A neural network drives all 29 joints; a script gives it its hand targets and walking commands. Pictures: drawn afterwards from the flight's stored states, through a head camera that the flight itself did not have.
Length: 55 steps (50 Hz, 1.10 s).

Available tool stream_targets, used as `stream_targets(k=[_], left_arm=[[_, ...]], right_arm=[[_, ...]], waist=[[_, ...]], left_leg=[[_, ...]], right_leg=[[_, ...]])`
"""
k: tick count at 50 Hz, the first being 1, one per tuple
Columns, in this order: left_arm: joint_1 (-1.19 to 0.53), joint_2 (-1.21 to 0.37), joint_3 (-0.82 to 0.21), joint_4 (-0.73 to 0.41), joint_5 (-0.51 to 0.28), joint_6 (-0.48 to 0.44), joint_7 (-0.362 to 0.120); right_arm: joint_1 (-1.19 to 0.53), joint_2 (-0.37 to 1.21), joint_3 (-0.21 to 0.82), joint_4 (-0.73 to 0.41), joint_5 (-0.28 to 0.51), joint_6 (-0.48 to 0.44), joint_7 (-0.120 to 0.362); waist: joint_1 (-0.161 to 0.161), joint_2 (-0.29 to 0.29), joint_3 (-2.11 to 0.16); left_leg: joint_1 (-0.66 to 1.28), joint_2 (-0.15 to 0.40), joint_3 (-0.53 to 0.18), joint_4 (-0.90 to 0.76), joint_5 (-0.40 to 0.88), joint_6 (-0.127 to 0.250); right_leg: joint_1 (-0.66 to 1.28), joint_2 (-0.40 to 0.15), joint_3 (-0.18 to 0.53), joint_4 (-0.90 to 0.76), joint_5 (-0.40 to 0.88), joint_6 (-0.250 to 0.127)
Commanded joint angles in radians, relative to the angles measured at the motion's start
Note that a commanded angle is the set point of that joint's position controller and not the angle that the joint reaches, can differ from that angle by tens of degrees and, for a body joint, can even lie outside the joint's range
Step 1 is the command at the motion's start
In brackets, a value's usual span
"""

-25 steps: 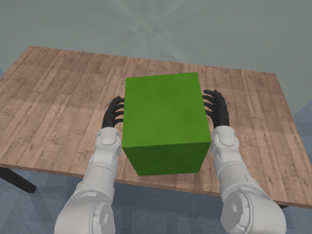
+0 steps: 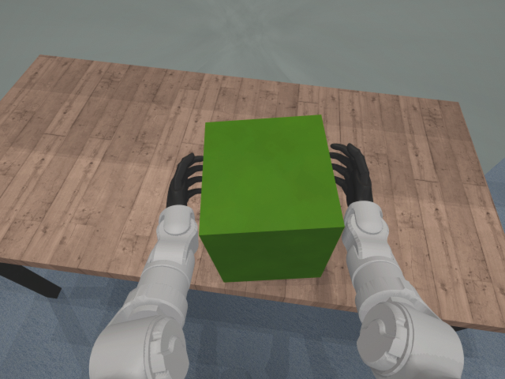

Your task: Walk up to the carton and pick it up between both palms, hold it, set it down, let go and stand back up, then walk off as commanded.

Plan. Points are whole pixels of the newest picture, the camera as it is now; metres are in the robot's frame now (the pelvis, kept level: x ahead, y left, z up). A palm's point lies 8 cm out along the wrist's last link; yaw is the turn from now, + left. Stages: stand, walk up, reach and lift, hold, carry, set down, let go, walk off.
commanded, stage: set down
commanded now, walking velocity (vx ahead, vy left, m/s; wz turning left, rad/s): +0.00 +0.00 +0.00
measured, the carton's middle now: (267, 206) +0.44 +0.01 -0.05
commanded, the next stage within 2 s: none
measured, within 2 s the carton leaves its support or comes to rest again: rests again in 0.08 s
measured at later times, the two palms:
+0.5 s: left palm (182, 200) +0.41 +0.16 +0.01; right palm (356, 192) +0.44 -0.13 +0.03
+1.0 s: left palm (183, 199) +0.41 +0.16 +0.01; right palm (357, 192) +0.44 -0.13 +0.03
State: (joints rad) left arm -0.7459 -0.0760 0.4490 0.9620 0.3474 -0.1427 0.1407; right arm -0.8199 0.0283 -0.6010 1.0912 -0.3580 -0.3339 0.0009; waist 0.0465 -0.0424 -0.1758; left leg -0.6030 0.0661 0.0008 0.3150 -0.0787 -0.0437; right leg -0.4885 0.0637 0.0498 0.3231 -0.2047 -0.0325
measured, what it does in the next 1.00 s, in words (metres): stands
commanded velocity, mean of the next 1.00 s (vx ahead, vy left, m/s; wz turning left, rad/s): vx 0.00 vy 0.00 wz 0.00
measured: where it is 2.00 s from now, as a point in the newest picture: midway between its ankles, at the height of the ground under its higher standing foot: outside the picture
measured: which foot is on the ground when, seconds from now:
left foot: down 0.00-1.00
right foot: down 0.00-1.00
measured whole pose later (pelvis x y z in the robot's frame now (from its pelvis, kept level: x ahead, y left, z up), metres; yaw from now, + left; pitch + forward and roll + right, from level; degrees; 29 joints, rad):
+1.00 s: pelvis +0.00 +0.00 +0.00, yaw +0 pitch +24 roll -1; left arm -0.81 -0.09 0.56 1.02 0.40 -0.17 0.13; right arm -0.87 0.03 -0.70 1.10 -0.46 -0.31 0.02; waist 0.05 -0.04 -0.19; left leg -0.65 0.07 0.01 0.32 -0.08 -0.04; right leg -0.54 0.07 0.05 0.34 -0.20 -0.03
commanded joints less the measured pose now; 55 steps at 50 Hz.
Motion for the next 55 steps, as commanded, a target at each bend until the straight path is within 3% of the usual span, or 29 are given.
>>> stream_targets(k=[1, 2, 3, 7, 13, 14, 16, 19, 20, 21, 23, 25, 26, 28, 29, 31, 33, 34, 37, 39, 41, 42, 43, 45, 46, 47, 50, 51, 55], left_arm=[[-0.724, -0.547, -0.139, -0.069, 0.059, -0.147, -0.069], [-0.685, -0.555, -0.125, -0.059, 0.072, -0.144, -0.072], [-0.693, -0.528, -0.11, -0.035, 0.074, -0.144, -0.071], [-0.719, -0.464, -0.075, -0.001, 0.091, -0.136, -0.088], [-0.704, -0.467, -0.05, 0.004, 0.103, -0.141, -0.084], [-0.71, -0.476, -0.053, 0.001, 0.097, -0.139, -0.087], [-0.693, -0.462, -0.035, -0.022, 0.11, -0.139, -0.074], [-0.71, -0.445, -0.01, 0.016, 0.123, -0.13, -0.084], [-0.728, -0.453, -0.041, -0.02, 0.111, -0.13, -0.081], [-0.692, -0.464, -0.014, -0.009, 0.122, -0.125, -0.083], [-0.695, -0.46, -0.02, -0.03, 0.106, -0.118, -0.08], [-0.71, -0.449, -0.015, -0.048, 0.125, -0.115, -0.073], [-0.693, -0.455, -0.02, -0.036, 0.124, -0.12, -0.072], [-0.696, -0.439, 0.017, -0.029, 0.135, -0.113, -0.076], [-0.712, -0.424, -0.009, -0.046, 0.112, -0.115, -0.081], [-0.72, -0.43, 0.015, -0.03, 0.123, -0.117, -0.079], [-0.719, -0.452, 0.01, -0.058, 0.138, -0.114, -0.073], [-0.716, -0.459, -0.006, -0.072, 0.122, -0.11, -0.069], [-0.688, -0.425, 0.035, -0.025, 0.127, -0.097, -0.07], [-0.687, -0.434, 0.024, -0.04, 0.132, -0.098, -0.081], [-0.698, -0.42, 0.052, -0.05, 0.154, -0.102, -0.077], [-0.672, -0.42, 0.066, -0.028, 0.156, -0.095, -0.079], [-0.671, -0.418, 0.057, -0.048, 0.151, -0.098, -0.079], [-0.679, -0.402, 0.065, -0.035, 0.149, -0.089, -0.083], [-0.669, -0.427, 0.058, -0.045, 0.14, -0.086, -0.079], [-0.682, -0.43, 0.033, -0.052, 0.15, -0.092, -0.076], [-0.654, -0.414, 0.068, -0.031, 0.162, -0.096, -0.073], [-0.636, -0.427, 0.072, -0.004, 0.157, -0.086, -0.079], [-0.659, -0.424, 0.039, -0.078, 0.154, -0.101, -0.073]], right_arm=[[-0.624, 0.506, 0.222, 0.142, -0.145, -0.078, 0.148], [-0.573, 0.51, 0.222, 0.174, -0.158, -0.069, 0.145], [-0.606, 0.486, 0.219, 0.163, -0.153, -0.072, 0.143], [-0.622, 0.476, 0.215, 0.125, -0.144, -0.051, 0.145], [-0.639, 0.494, 0.206, 0.106, -0.156, -0.065, 0.147], [-0.597, 0.492, 0.179, 0.143, -0.169, -0.057, 0.147], [-0.632, 0.495, 0.187, 0.106, -0.166, -0.057, 0.146], [-0.605, 0.474, 0.173, 0.141, -0.18, -0.043, 0.152], [-0.621, 0.443, 0.148, 0.143, -0.191, -0.038, 0.148], [-0.634, 0.477, 0.175, 0.106, -0.19, -0.044, 0.155], [-0.63, 0.454, 0.147, 0.109, -0.187, -0.04, 0.156], [-0.637, 0.465, 0.137, 0.103, -0.19, -0.03, 0.161], [-0.615, 0.45, 0.122, 0.1, -0.198, -0.033, 0.152], [-0.629, 0.479, 0.147, 0.111, -0.178, -0.029, 0.16], [-0.631, 0.445, 0.129, 0.068, -0.186, -0.024, 0.155], [-0.62, 0.477, 0.122, 0.084, -0.2, -0.016, 0.156], [-0.596, 0.467, 0.099, 0.109, -0.211, -0.011, 0.162], [-0.602, 0.469, 0.112, 0.105, -0.198, -0.012, 0.168], [-0.626, 0.455, 0.136, 0.068, -0.195, 0.001, 0.17], [-0.596, 0.441, 0.095, 0.065, -0.205, -0.001, 0.167], [-0.578, 0.457, 0.103, 0.06, -0.216, 0.01, 0.171], [-0.587, 0.44, 0.091, 0.079, -0.226, 0.015, 0.169], [-0.579, 0.463, 0.091, 0.067, -0.214, 0.009, 0.17], [-0.593, 0.457, 0.067, 0.049, -0.23, 0.019, 0.164], [-0.61, 0.458, 0.095, 0.036, -0.215, 0.014, 0.173], [-0.619, 0.461, 0.063, 0.048, -0.234, 0.012, 0.165], [-0.579, 0.458, 0.081, 0.051, -0.232, 0.016, 0.173], [-0.58, 0.472, 0.086, 0.068, -0.224, 0.019, 0.173], [-0.563, 0.464, 0.051, 0.052, -0.239, 0.008, 0.167]], waist=[[0.119, 0.081, -0.718], [0.123, 0.103, -0.688], [0.131, 0.067, -0.652], [0.112, 0.01, -0.614], [0.125, 0.007, -0.653], [0.089, 0.006, -0.644], [0.138, 0.032, -0.656], [0.111, -0.015, -0.588], [0.083, -0.007, -0.601], [0.13, -0.004, -0.607], [0.103, 0.007, -0.632], [0.128, 0.016, -0.621], [0.091, 0.018, -0.641], [0.126, 0.019, -0.584], [0.093, 0.009, -0.604], [0.11, -0.021, -0.584], [0.078, 0.006, -0.6], [0.091, 0.042, -0.622], [0.127, -0.009, -0.576], [0.08, 0.007, -0.573], [0.104, 0.004, -0.569], [0.096, -0.022, -0.519], [0.092, 0.022, -0.537], [0.084, -0.033, -0.529], [0.1, -0.012, -0.576], [0.071, -0.004, -0.59], [0.104, -0.011, -0.567], [0.1, -0.039, -0.512], [0.066, 0.016, -0.566]], left_leg=[[0.684, 0.028, 0.11, 0.195, 0.675, 0.014], [0.726, 0.031, 0.116, 0.211, 0.714, 0.017], [0.683, 0.022, 0.12, 0.194, 0.649, 0.023], [0.436, -0.016, 0.151, 0.128, 0.398, 0.046], [0.45, -0.016, 0.144, 0.139, 0.48, 0.045], [0.506, -0.006, 0.124, 0.136, 0.473, 0.047], [0.528, 0.002, 0.13, 0.147, 0.542, 0.044], [0.39, -0.008, 0.135, 0.108, 0.427, 0.056], [0.452, 0.001, 0.127, 0.133, 0.463, 0.048], [0.48, -0.003, 0.138, 0.132, 0.458, 0.047], [0.5, 0.004, 0.128, 0.137, 0.49, 0.046], [0.475, 0.002, 0.14, 0.14, 0.492, 0.047], [0.489, 0.002, 0.133, 0.146, 0.467, 0.049], [0.422, -0.015, 0.15, 0.138, 0.449, 0.06], [0.432, -0.016, 0.142, 0.124, 0.412, 0.07], [0.393, -0.018, 0.144, 0.109, 0.347, 0.072], [0.483, -0.007, 0.128, 0.117, 0.43, 0.057], [0.536, 0.008, 0.116, 0.152, 0.532, 0.043], [0.468, -0.013, 0.136, 0.134, 0.434, 0.065], [0.464, -0.013, 0.135, 0.104, 0.374, 0.071], [0.451, -0.013, 0.137, 0.099, 0.383, 0.073], [0.456, -0.008, 0.139, 0.11, 0.402, 0.07], [0.483, -0.012, 0.155, 0.115, 0.426, 0.067], [0.411, -0.023, 0.143, 0.09, 0.355, 0.08], [0.435, -0.016, 0.133, 0.09, 0.402, 0.077], [0.448, -0.007, 0.126, 0.1, 0.392, 0.07], [0.44, -0.018, 0.152, 0.125, 0.399, 0.073], [0.435, -0.016, 0.144, 0.111, 0.408, 0.074], [0.454, -0.018, 0.13, 0.116, 0.401, 0.072]], right_leg=[[-0.148, -0.037, -0.154, 0.055, 0.43, 0.059], [-0.193, -0.042, -0.168, 0.04, 0.393, 0.054], [-0.18, -0.038, -0.163, 0.027, 0.364, 0.052], [0.109, -0.07, -0.131, 0.1, 0.572, 0.095], [0.082, -0.064, -0.132, 0.118, 0.583, 0.099], [-0.004, -0.064, -0.158, 0.106, 0.534, 0.101], [-0.005, -0.055, -0.143, 0.086, 0.52, 0.083], [0.136, -0.071, -0.14, 0.126, 0.623, 0.1], [0.066, -0.055, -0.145, 0.116, 0.564, 0.101], [0.033, -0.055, -0.144, 0.112, 0.524, 0.095], [0.011, -0.058, -0.146, 0.099, 0.52, 0.084], [0.04, -0.052, -0.132, 0.089, 0.495, 0.083], [0.037, -0.053, -0.14, 0.099, 0.491, 0.084], [0.069, -0.069, -0.125, 0.117, 0.548, 0.086], [0.075, -0.072, -0.131, 0.105, 0.552, 0.097], [0.119, -0.063, -0.135, 0.108, 0.48, 0.101], [0.034, -0.054, -0.146, 0.109, 0.476, 0.103], [-0.021, -0.043, -0.149, 0.097, 0.415, 0.089], [0.038, -0.053, -0.131, 0.088, 0.449, 0.082], [0.07, -0.057, -0.141, 0.081, 0.451, 0.095], [0.094, -0.057, -0.134, 0.093, 0.442, 0.103], [0.067, -0.054, -0.132, 0.085, 0.452, 0.094], [0.045, -0.054, -0.13, 0.092, 0.454, 0.098], [0.114, -0.056, -0.14, 0.085, 0.441, 0.098], [0.099, -0.053, -0.134, 0.094, 0.475, 0.096], [0.068, -0.048, -0.139, 0.081, 0.417, 0.092], [0.074, -0.052, -0.125, 0.09, 0.433, 0.089], [0.087, -0.052, -0.123, 0.095, 0.463, 0.098], [0.06, -0.049, -0.13, 0.096, 0.411, 0.096]])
